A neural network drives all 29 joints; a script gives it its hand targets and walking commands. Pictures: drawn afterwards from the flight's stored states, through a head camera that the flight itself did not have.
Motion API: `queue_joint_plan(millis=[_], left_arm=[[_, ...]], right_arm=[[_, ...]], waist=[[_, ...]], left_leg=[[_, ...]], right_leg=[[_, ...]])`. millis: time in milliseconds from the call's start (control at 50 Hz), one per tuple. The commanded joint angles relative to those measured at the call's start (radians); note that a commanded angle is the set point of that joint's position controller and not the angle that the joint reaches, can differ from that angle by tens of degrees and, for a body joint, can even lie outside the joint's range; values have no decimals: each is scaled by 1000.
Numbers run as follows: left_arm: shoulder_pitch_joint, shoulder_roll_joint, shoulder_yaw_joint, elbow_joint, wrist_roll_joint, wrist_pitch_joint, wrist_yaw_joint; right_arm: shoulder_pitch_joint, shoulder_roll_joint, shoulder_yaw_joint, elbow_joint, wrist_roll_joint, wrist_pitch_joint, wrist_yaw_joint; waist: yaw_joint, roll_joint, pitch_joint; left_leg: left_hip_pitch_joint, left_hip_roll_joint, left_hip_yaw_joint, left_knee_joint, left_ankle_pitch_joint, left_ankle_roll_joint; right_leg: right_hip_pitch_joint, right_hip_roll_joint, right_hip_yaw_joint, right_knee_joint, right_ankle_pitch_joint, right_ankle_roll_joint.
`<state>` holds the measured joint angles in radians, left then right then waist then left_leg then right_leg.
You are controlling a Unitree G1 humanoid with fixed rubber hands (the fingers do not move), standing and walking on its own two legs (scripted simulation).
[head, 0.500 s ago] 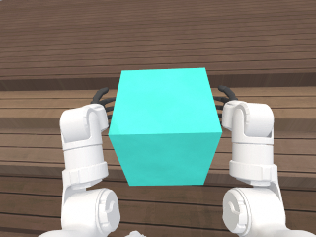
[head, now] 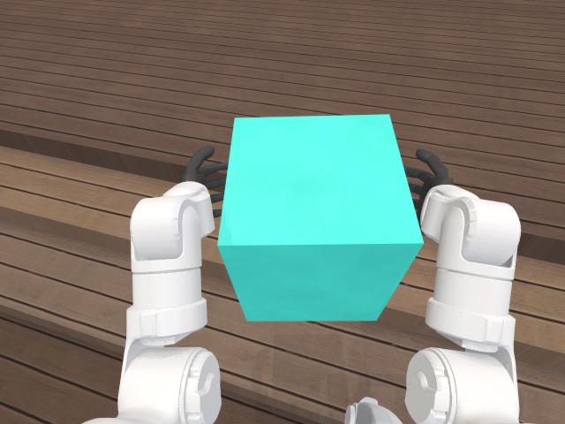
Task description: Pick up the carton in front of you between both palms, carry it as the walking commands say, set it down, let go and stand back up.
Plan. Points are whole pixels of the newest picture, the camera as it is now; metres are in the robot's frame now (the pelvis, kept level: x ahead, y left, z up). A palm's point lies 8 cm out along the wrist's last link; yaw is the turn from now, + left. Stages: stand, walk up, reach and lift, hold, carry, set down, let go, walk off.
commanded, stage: carry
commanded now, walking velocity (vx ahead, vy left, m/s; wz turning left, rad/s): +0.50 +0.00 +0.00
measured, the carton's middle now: (311, 227) +0.38 +0.03 +0.08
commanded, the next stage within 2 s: none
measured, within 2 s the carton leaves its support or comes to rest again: neither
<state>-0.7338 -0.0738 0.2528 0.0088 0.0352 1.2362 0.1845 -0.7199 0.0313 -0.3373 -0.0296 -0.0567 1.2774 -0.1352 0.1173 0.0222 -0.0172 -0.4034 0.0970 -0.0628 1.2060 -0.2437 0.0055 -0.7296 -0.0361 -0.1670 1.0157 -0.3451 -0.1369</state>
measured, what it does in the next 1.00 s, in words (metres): climbs: left foot 0.11 m higher, then right foot 0.11 m higher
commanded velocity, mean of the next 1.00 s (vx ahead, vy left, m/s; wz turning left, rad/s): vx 0.50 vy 0.00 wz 0.00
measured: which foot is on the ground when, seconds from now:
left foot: up 0.00-0.46, down 0.48-0.96, up 0.98-1.00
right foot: down 0.00-0.54, up 0.56-0.88, down 0.90-1.00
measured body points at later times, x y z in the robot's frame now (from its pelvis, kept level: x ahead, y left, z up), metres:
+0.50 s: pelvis +0.30 -0.02 +0.10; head +0.28 -0.06 +0.55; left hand +0.67 +0.10 +0.28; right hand +0.66 -0.20 +0.26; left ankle +0.45 +0.07 -0.52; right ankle +0.12 -0.08 -0.64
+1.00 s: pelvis +0.61 -0.14 +0.22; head +0.63 -0.13 +0.66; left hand +0.97 +0.05 +0.37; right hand +1.00 -0.26 +0.37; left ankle +0.47 +0.04 -0.44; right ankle +0.71 -0.21 -0.45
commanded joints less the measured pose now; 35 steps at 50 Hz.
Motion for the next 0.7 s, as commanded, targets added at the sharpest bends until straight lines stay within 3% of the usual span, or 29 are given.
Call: queue_joint_plan(millis=[0,20,40,60,80,120,160,200,240,280,300,320,340,380,400,420,440,460,480,500,520,540,560,580,600,620,660,680], left_arm=[[-806,-969,-666,-159,-430,-2,-158],[-861,-1006,-685,-203,-459,-11,-167],[-856,-1012,-692,-211,-459,-16,-170],[-849,-1011,-699,-223,-462,-18,-170],[-839,-988,-694,-236,-456,-20,-167],[-761,-921,-665,-218,-426,-8,-159],[-694,-839,-619,-171,-388,16,-149],[-652,-782,-577,-107,-361,42,-142],[-651,-743,-534,-62,-344,65,-137],[-659,-731,-499,-29,-330,82,-134],[-660,-748,-487,-18,-330,86,-137],[-672,-748,-481,-16,-323,86,-139],[-689,-759,-469,-6,-320,84,-144],[-694,-753,-445,28,-298,83,-149],[-678,-755,-435,55,-286,83,-149],[-681,-757,-429,67,-277,81,-148],[-675,-772,-419,77,-269,79,-146],[-690,-785,-413,61,-253,72,-147],[-708,-797,-409,46,-241,62,-148],[-701,-822,-419,40,-236,47,-147],[-721,-838,-418,18,-226,29,-148],[-638,-865,-435,-6,-223,23,-153],[-619,-834,-428,20,-182,13,-150],[-620,-853,-440,-39,-187,-1,-145],[-627,-849,-447,-72,-172,-9,-138],[-622,-850,-457,-81,-166,-16,-132],[-560,-831,-490,-118,-158,-33,-128],[-548,-818,-511,-133,-158,-37,-125]], right_arm=[[-625,849,559,-47,187,-14,63],[-668,867,571,-70,189,-28,62],[-683,883,596,-90,195,-34,62],[-707,884,615,-127,207,-40,58],[-690,874,628,-127,210,-40,54],[-663,841,653,-146,230,-37,45],[-646,801,667,-151,244,-19,37],[-647,756,656,-132,253,8,27],[-652,732,627,-88,251,34,21],[-673,740,599,-31,248,53,17],[-664,763,594,6,249,57,16],[-689,797,600,13,260,55,15],[-714,819,603,28,261,51,16],[-757,861,616,57,278,45,15],[-751,880,618,81,282,43,15],[-752,888,614,96,284,39,14],[-745,903,614,115,286,35,15],[-749,937,623,112,298,28,21],[-776,967,640,89,310,12,29],[-797,1004,658,57,332,-5,39],[-784,1045,678,45,336,-20,50],[-729,1052,693,31,363,-44,52],[-753,1070,725,9,378,-56,61],[-786,1096,760,-53,415,-70,70],[-821,1116,786,-102,443,-79,81],[-821,1112,807,-141,455,-87,87],[-827,1113,838,-202,482,-104,91],[-820,1090,850,-228,488,-108,93]], waist=[[-41,-150,-596],[-49,-103,-541],[-57,-112,-511],[-57,-81,-482],[-57,-66,-466],[-54,-56,-466],[-34,-111,-455],[-32,-82,-391],[-38,-68,-314],[-59,-71,-236],[-66,-96,-232],[-74,-133,-240],[-80,-140,-239],[-78,-193,-260],[-92,-180,-295],[-118,-188,-333],[-142,-236,-374],[-188,-275,-419],[-239,-228,-497],[-270,-185,-561],[-290,-103,-582],[-246,249,-710],[-272,137,-768],[-256,47,-722],[-217,-3,-641],[-214,2,-567],[-188,-45,-510],[-188,-45,-464]], left_leg=[[-401,-101,-51,551,-63,51],[-491,-79,-37,550,-77,68],[-497,-63,-22,536,-60,89],[-529,-50,-1,524,-49,100],[-554,-42,28,474,-86,105],[-623,-33,69,475,-83,99],[-811,-34,82,646,-113,109],[-1004,-13,100,770,-160,113],[-1057,0,143,753,-164,110],[-978,14,192,590,-148,93],[-931,-5,237,533,-122,86],[-879,16,212,459,-133,88],[-816,2,251,364,-85,86],[-738,-17,297,241,-72,112],[-629,-46,336,150,-53,131],[-451,-89,370,25,-15,156],[-326,-147,399,-68,25,156],[-201,-178,383,-173,61,151],[-83,-207,376,-310,94,140],[117,-229,358,-541,167,120],[396,-75,68,-673,401,164],[696,252,-546,-670,1057,474],[697,231,-600,-662,866,501],[677,213,-560,-650,565,426],[627,216,-503,-683,362,345],[602,211,-444,-714,241,304],[502,204,-354,-780,65,264],[486,214,-327,-801,53,260]], right_leg=[[800,-276,729,-507,325,-150],[808,-251,661,-525,186,-118],[766,-242,608,-563,89,-97],[762,-246,573,-584,61,-86],[784,-247,516,-594,82,-89],[827,-249,468,-616,159,-96],[928,-275,467,-641,158,-127],[986,-285,467,-649,100,-127],[931,-257,413,-715,44,-105],[787,-192,335,-781,15,-75],[768,-168,290,-821,85,-85],[776,-169,270,-852,210,-90],[777,-149,198,-887,327,-86],[843,-145,119,-888,611,-80],[848,-131,60,-840,880,-60],[809,-108,-13,-761,1257,-37],[811,-134,-16,-690,1590,-25],[824,-154,-13,-582,1766,-4],[886,-145,-26,-323,1855,36],[828,-121,-38,-93,1771,75],[580,-64,34,217,968,114],[117,174,154,718,16,189],[22,152,328,934,-22,144],[-90,118,347,948,-31,104],[-170,65,318,909,-11,65],[-246,32,308,883,-37,39],[-253,2,240,802,-77,17],[-310,-14,230,779,-95,17]])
